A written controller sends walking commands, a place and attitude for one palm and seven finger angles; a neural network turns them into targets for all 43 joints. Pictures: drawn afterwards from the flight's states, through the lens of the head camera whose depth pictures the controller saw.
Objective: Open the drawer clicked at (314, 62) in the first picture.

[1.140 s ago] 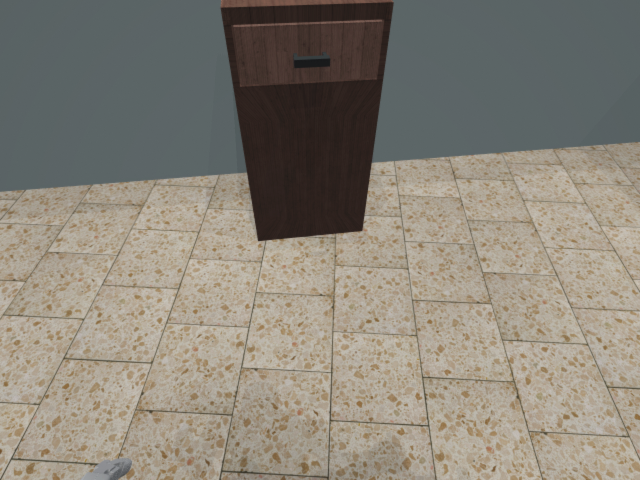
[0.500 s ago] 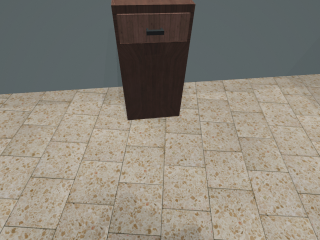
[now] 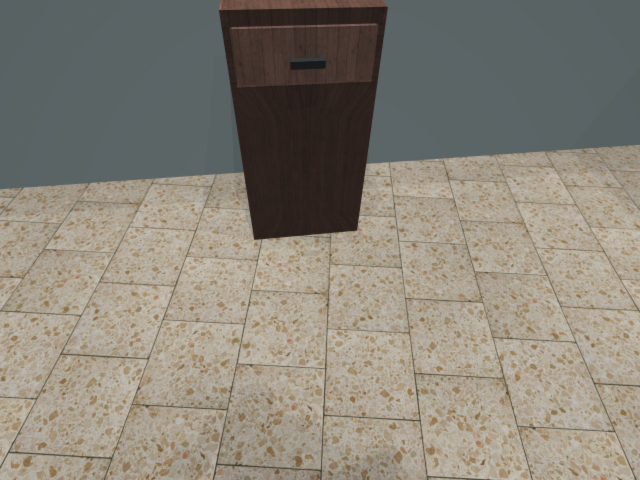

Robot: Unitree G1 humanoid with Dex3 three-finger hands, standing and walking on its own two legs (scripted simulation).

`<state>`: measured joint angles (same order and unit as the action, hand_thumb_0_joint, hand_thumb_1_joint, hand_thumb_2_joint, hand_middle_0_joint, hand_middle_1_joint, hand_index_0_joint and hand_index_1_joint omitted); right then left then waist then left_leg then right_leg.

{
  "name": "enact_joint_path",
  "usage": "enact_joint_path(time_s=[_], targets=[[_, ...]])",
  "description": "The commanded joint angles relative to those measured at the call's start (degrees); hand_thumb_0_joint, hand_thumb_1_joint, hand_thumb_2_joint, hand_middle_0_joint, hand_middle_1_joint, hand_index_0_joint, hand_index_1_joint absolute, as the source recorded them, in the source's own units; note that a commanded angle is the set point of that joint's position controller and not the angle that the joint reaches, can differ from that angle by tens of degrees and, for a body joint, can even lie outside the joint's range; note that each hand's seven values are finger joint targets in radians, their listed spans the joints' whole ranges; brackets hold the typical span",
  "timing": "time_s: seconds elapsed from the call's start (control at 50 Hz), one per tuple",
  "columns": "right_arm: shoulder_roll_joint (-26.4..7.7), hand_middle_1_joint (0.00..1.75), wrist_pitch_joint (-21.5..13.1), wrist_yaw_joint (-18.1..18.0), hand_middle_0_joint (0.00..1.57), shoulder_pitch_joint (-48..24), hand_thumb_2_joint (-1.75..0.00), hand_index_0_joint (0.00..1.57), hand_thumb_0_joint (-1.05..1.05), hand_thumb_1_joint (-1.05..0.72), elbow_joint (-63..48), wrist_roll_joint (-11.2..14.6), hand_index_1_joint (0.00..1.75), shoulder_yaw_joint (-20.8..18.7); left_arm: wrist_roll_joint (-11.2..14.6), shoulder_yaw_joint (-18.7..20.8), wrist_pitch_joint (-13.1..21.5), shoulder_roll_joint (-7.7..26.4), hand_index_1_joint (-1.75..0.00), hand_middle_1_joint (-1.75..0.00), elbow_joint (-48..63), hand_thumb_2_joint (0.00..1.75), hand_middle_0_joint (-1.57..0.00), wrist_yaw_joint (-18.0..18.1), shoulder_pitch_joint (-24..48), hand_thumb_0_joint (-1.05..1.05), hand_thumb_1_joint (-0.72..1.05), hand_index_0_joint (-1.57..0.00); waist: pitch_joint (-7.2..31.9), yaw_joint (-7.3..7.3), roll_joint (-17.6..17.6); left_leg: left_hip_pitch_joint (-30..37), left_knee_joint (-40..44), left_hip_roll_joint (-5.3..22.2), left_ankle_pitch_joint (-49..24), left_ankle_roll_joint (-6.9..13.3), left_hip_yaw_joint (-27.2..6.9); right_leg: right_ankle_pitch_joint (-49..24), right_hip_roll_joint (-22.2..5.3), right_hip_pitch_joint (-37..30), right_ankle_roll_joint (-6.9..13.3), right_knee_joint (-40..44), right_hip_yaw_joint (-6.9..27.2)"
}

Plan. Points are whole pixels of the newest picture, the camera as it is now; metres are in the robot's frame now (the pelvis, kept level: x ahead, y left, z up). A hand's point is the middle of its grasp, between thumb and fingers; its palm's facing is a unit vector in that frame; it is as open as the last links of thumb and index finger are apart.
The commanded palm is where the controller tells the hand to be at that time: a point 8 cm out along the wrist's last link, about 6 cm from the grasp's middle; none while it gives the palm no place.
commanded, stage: look at it before walking up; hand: left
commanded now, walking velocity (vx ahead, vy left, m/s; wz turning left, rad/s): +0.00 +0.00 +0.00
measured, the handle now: (306, 60) +1.18 +0.10 +0.00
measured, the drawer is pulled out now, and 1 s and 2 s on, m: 0.00 0.00 0.00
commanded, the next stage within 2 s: walk to a spot facing it in 0.30 s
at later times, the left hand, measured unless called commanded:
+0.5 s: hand out of the picture +0.08 +0.24 -0.16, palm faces -0.02 -0.94 -0.33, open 7.4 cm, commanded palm none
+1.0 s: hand out of the picture +0.04 +0.13 -0.16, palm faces -0.17 -0.96 -0.20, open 7.4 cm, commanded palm none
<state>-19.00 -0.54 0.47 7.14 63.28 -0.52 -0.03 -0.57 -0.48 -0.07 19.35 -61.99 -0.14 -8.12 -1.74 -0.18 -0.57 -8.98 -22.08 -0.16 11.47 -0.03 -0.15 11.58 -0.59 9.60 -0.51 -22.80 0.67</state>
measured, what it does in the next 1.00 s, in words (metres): lifts its left foot, turning right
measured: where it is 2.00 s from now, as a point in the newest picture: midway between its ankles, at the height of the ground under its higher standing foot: (343, 435)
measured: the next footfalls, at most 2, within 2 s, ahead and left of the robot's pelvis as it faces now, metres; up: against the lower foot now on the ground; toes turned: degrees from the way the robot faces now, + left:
left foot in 1.32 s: +0.35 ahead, +0.03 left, +0.00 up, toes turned -18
right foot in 1.92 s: +0.43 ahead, -0.21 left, +0.00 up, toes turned -52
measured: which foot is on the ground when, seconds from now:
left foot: down 0.00-0.80, up 0.82-1.00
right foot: down 0.00-1.00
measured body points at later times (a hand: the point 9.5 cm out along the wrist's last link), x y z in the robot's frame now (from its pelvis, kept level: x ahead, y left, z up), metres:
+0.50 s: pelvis +0.01 +0.00 +0.00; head +0.01 +0.00 +0.45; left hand +0.08 +0.29 -0.13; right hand +0.09 -0.30 -0.13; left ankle +0.01 +0.12 -0.74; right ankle +0.01 -0.12 -0.74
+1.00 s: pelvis +0.05 -0.05 +0.00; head +0.06 -0.07 +0.45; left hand +0.05 +0.18 -0.14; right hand +0.05 -0.31 -0.15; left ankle +0.10 +0.09 -0.66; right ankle +0.00 -0.12 -0.74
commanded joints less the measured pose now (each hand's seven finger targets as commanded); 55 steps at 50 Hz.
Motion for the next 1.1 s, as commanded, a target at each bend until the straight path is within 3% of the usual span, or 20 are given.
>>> enact_joint_path(time_s=[0.0,0.4,0.5,0.54,0.58,0.62,0.64,0.66,0.7,0.72,0.74,0.76,0.78,0.8,0.82,0.86,0.9,0.94,0.98,1.08], targets=[[-12.05,0.30,-1.60,-1.08,0.20,-2.45,-0.90,0.20,0.00,-0.90,-3.51,0.04,0.30,-2.16,-0.09,2.29,1.55,11.80,-0.30,-0.30,3.54,0.90,-0.20,0.77,2.13,0.00,0.90,-0.20,4.44,0.28,0.82,1.17,3.68,6.74,-6.74,1.81,-6.03,-5.29,-6.32,-0.88,2.22,3.79,5.48],[-12.31,0.30,-1.38,-1.26,0.20,-2.98,-0.90,0.20,0.00,-0.90,-3.48,0.06,0.30,-2.04,-0.11,2.35,1.54,12.16,-0.30,-0.30,3.53,0.90,-0.20,0.78,2.30,0.00,0.90,-0.20,2.92,0.24,0.77,2.39,4.33,7.03,-7.79,1.39,-5.24,-7.71,-6.23,-0.88,2.29,4.83,5.72],[-5.54,0.30,0.19,-1.99,0.20,1.94,-0.90,0.20,0.00,-0.90,-4.28,-0.09,0.30,-1.68,-0.14,2.00,-1.02,5.91,-0.30,-0.30,4.65,0.90,-0.20,1.01,-1.46,0.00,0.90,-0.20,2.86,-0.18,0.47,3.05,-0.53,8.10,-9.23,0.32,-1.29,-13.74,-5.26,3.44,1.59,-0.81,6.76],[-6.52,0.30,0.73,-2.20,0.20,2.34,-0.90,0.20,0.00,-0.90,-5.81,-0.14,0.30,-2.43,-0.32,2.46,-1.70,6.07,-0.30,-0.30,6.21,0.90,-0.20,0.79,-1.82,0.00,0.90,-0.20,1.73,-0.30,1.01,2.34,-1.01,9.18,-6.55,0.83,-1.46,-11.80,-3.94,6.88,1.59,-3.45,7.08],[-7.64,0.30,0.98,-2.04,0.20,2.80,-0.90,0.20,0.00,-0.90,-6.89,-0.45,0.30,-3.03,-0.57,2.85,-2.08,5.22,-0.30,-0.30,7.31,0.90,-0.20,0.08,-3.01,0.00,0.90,-0.20,2.29,-0.13,3.94,2.03,1.96,11.79,6.75,2.38,-3.73,1.69,-1.25,9.44,1.23,-6.48,5.49],[-9.86,0.30,0.97,-1.67,0.20,1.70,-0.90,0.20,0.00,-0.90,-8.24,-0.56,0.30,-4.09,-0.81,3.30,-2.42,3.58,-0.30,-0.30,8.25,0.90,-0.20,-0.86,-4.64,0.00,0.90,-0.20,0.12,0.48,10.14,-2.00,8.22,17.32,22.46,5.84,-9.35,12.60,2.15,11.79,0.58,-16.55,0.81],[-10.35,0.30,0.67,-1.47,0.20,1.30,-0.90,0.20,0.00,-0.90,-9.15,-0.41,0.30,-4.52,-0.87,3.68,-2.45,3.34,-0.30,-0.30,9.18,0.90,-0.20,-1.15,-4.65,0.00,0.90,-0.20,0.05,0.52,12.32,-3.59,10.61,20.47,24.62,7.98,-11.30,15.10,1.47,12.10,0.25,-23.63,-0.85],[-9.98,0.30,0.33,-1.40,0.20,0.91,-0.90,0.20,0.00,-0.90,-9.68,-0.54,0.30,-4.74,-0.93,4.06,-2.43,3.04,-0.30,-0.30,9.99,0.90,-0.20,-1.46,-4.32,0.00,0.90,-0.20,-1.11,0.67,12.06,-3.92,11.42,21.70,23.74,9.00,-10.96,17.25,-0.05,13.73,0.18,-26.20,-0.83],[-9.06,0.30,-0.10,-1.30,0.20,0.39,-0.90,0.20,0.00,-0.90,-9.94,-0.88,0.30,-4.92,-0.97,4.35,-1.81,1.22,-0.30,-0.30,10.39,0.90,-0.20,-2.07,-5.97,0.00,0.90,-0.20,-2.43,1.94,10.11,-6.05,7.63,20.62,20.70,7.69,-5.99,16.15,-1.61,10.55,0.60,-21.42,-1.68],[-8.43,0.30,-0.08,-1.23,0.20,0.04,-0.90,0.20,0.00,-0.90,-9.84,-0.88,0.30,-4.87,-0.97,4.40,-1.34,0.40,-0.30,-0.30,9.64,0.90,-0.20,-2.19,-9.11,0.00,0.90,-0.20,-1.82,3.23,8.25,-8.51,2.88,18.97,19.88,6.17,-2.79,13.65,-1.01,5.04,0.73,-16.82,-3.15],[-7.80,0.30,0.13,-1.02,0.20,-0.66,-0.90,0.20,0.00,-0.90,-9.99,-0.85,0.30,-4.74,-1.06,4.57,-0.85,0.28,-0.30,-0.30,7.90,0.90,-0.20,-2.11,-14.67,0.00,0.90,-0.20,-0.92,5.80,4.32,-12.58,-5.96,15.74,21.64,3.93,1.30,10.28,0.97,-1.38,1.00,-10.63,-5.18],[-3.81,0.30,0.40,-0.77,0.20,-0.16,-0.90,0.20,0.00,-0.90,-10.92,-0.41,0.30,-4.08,-1.42,5.36,0.10,3.50,-0.30,-0.30,6.53,0.90,-0.20,-1.41,-19.79,0.00,0.90,-0.20,-1.84,7.53,-9.21,-22.09,-23.40,9.25,24.64,0.10,7.24,17.72,-5.32,-7.78,3.40,1.90,7.34],[0.50,0.30,-0.09,-0.31,0.20,-2.92,-0.90,0.20,0.00,-0.90,-14.42,-0.48,0.30,-2.94,-1.35,6.24,1.14,9.33,-0.30,-0.30,5.86,0.90,-0.20,-0.30,-24.24,0.00,0.90,-0.20,-3.99,8.55,-24.47,-37.19,-41.87,1.66,27.01,-2.49,8.30,18.91,-19.13,-9.16,9.03,13.79,35.70],[-2.05,0.30,-0.71,-0.19,0.20,-5.95,-0.90,0.20,0.00,-0.90,-15.95,-0.88,0.30,-3.36,-0.51,6.19,1.47,8.73,-0.30,-0.30,6.30,0.90,-0.20,0.70,-25.26,0.00,0.90,-0.20,-4.75,8.31,-15.38,-37.62,-44.84,4.17,20.80,-1.50,0.58,17.06,-21.01,-6.93,11.65,15.94,38.50],[-2.59,0.30,-1.04,0.05,0.20,-3.95,-0.90,0.20,0.00,-0.90,-14.97,-0.62,0.30,-3.89,-0.37,5.96,2.03,6.62,-0.30,-0.30,7.16,0.90,-0.20,0.74,-21.12,0.00,0.90,-0.20,-4.38,5.39,-10.59,-35.55,-44.81,6.39,13.37,-0.91,-0.64,19.91,-18.61,-5.71,12.16,15.40,33.84],[-1.69,0.30,-1.32,0.37,0.20,-2.56,-0.90,0.20,0.00,-0.90,-13.05,-0.85,0.30,-4.08,-0.45,5.05,2.71,3.16,-0.30,-0.30,7.99,0.90,-0.20,0.50,-16.94,0.00,0.90,-0.20,-4.65,3.05,-4.25,-31.85,-44.78,7.73,6.91,-1.76,-0.41,16.12,-15.06,-1.20,11.32,13.59,27.96],[0.08,0.30,-1.08,0.48,0.20,-0.59,-0.90,0.20,0.00,-0.90,-12.09,-0.99,0.30,-4.13,-0.46,4.67,3.55,1.24,-0.30,-0.30,7.76,0.90,-0.20,0.35,-17.25,0.00,0.90,-0.20,-4.11,1.60,-1.82,-30.35,-43.06,7.36,2.37,-2.75,0.41,5.71,-12.73,-1.06,10.79,12.92,21.94],[1.52,0.30,-1.01,0.57,0.20,0.64,-0.90,0.20,0.00,-0.90,-11.75,-0.87,0.30,-4.16,-0.48,4.72,4.11,0.87,-0.30,-0.30,6.66,0.90,-0.20,0.47,-18.84,0.00,0.90,-0.20,-2.65,1.09,-2.30,-30.78,-41.61,7.28,0.17,-3.42,1.13,-2.43,-11.34,-3.80,10.56,11.81,18.25],[2.28,0.30,-0.86,0.61,0.20,0.39,-0.90,0.20,0.00,-0.90,-12.18,-0.83,0.30,-4.17,-0.41,4.70,4.36,0.11,-0.30,-0.30,5.85,0.90,-0.20,0.50,-20.56,0.00,0.90,-0.20,-2.14,1.39,-3.83,-31.74,-40.60,7.00,-1.81,-3.93,1.31,-4.48,-10.10,-4.82,10.19,11.72,16.53],[3.29,0.30,-1.43,0.72,0.20,-5.01,-0.90,0.20,0.00,-0.90,-14.87,-0.73,0.30,-4.01,-0.87,4.73,4.61,-0.96,-0.30,-0.30,4.11,0.90,-0.20,1.14,-23.61,0.00,0.90,-0.20,-2.07,3.24,-3.97,-35.38,-34.79,7.13,-1.74,-4.18,1.86,-9.53,-10.81,-10.23,11.52,10.40,18.07]])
